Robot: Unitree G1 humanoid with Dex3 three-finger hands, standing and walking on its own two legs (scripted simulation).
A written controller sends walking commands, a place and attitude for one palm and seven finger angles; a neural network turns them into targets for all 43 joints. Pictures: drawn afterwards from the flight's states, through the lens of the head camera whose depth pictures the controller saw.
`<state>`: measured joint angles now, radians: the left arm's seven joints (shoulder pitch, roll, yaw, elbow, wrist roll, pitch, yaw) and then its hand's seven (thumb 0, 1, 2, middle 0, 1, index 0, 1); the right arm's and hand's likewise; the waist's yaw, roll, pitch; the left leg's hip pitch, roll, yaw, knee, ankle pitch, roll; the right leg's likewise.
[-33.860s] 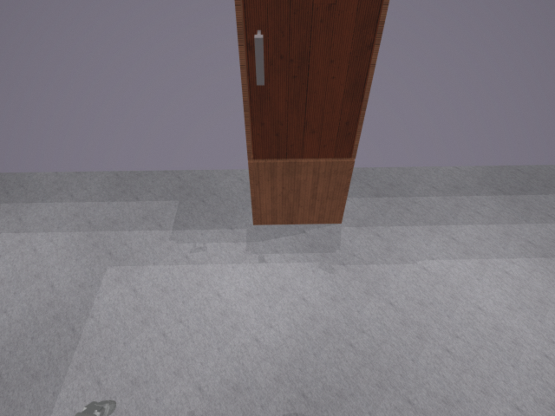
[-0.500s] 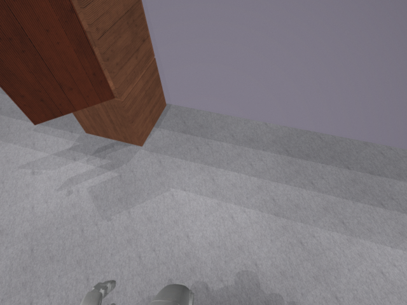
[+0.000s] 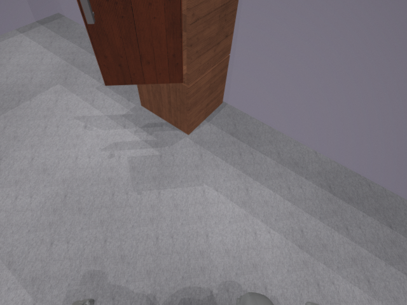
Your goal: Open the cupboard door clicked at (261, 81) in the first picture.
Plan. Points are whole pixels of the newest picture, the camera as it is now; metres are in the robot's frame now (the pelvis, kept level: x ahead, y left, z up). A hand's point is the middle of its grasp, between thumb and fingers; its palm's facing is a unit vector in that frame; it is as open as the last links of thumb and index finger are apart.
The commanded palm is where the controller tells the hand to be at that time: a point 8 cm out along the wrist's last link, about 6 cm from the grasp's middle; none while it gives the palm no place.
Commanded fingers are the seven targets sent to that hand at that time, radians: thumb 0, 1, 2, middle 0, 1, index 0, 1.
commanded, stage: turn to face it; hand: left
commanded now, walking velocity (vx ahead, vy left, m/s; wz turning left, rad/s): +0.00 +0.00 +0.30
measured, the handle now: out of the picture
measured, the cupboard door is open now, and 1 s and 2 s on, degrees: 44 44 44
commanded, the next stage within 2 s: take the last steps up to it in 0.26 s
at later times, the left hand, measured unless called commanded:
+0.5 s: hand out of the picture +0.01 +0.15 -0.16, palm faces +0.24 -0.95 -0.22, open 7.3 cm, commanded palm none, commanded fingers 0.00 0.90 0.90 -0.20 -0.30 -0.20 -0.30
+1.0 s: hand (107, 288) +0.16 +0.22 -0.16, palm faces +0.22 -0.96 -0.18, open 7.4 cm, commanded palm none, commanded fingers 0.00 0.90 0.90 -0.20 -0.30 -0.20 -0.30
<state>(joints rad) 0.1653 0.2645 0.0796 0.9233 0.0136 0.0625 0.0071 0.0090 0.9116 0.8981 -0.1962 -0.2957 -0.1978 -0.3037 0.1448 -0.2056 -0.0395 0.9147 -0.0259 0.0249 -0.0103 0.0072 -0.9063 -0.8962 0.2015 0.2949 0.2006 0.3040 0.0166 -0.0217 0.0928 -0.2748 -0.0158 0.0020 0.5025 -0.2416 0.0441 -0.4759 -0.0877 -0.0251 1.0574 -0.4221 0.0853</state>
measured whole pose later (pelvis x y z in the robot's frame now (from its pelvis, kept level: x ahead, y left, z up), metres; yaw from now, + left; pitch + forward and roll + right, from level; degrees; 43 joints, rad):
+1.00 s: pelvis +0.11 +0.02 +0.00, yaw +13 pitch -1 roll +1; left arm 0.13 0.18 0.05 1.00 0.02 0.01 -0.03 0.01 0.91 0.90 -0.19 -0.30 -0.20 -0.30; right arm 0.42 -0.12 -0.01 1.11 -0.03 -0.05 -0.02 0.01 -0.91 -0.90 0.20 0.29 0.20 0.30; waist -0.02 0.00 0.07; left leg 0.05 -0.04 0.09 0.29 -0.33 0.04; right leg -0.51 -0.10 -0.09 0.76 -0.23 0.01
